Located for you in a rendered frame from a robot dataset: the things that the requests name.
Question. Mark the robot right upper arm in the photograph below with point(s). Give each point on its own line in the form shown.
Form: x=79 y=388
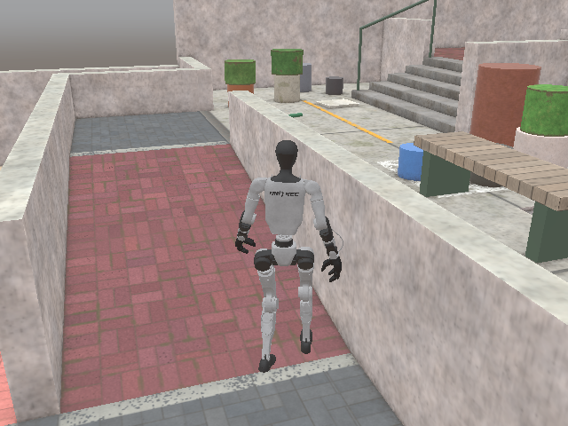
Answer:
x=318 y=207

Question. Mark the robot head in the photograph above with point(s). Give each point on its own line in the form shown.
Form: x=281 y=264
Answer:
x=286 y=152

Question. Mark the robot left hand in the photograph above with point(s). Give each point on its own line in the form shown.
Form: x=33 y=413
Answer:
x=248 y=241

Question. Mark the left robot forearm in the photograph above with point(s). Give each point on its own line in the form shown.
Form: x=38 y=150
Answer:
x=243 y=230

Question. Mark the robot right hand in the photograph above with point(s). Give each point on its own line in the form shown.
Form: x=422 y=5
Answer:
x=336 y=270

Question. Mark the left robot foot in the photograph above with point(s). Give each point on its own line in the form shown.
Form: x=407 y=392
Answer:
x=265 y=365

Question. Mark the robot left upper arm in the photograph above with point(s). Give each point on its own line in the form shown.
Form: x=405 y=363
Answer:
x=256 y=187

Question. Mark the right robot forearm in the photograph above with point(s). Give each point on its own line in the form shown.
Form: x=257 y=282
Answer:
x=329 y=241

